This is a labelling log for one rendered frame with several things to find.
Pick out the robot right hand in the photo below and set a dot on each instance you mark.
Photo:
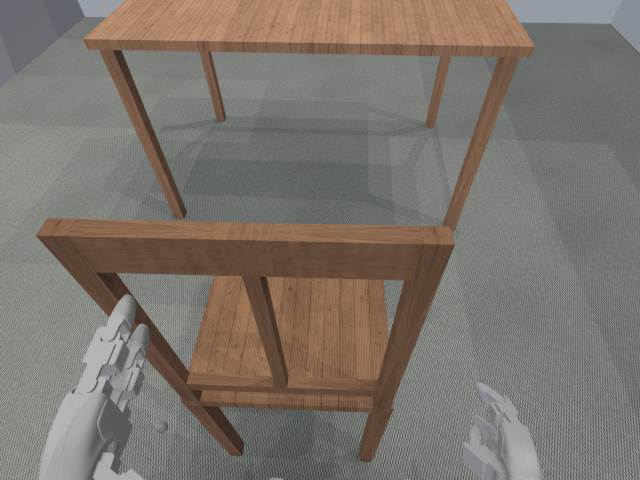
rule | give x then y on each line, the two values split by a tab
510	453

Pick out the table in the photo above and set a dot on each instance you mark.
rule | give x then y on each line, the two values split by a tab
445	28

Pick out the robot left hand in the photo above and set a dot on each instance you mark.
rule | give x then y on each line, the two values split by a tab
95	413

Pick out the chair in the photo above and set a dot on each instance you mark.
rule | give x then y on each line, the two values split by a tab
296	314

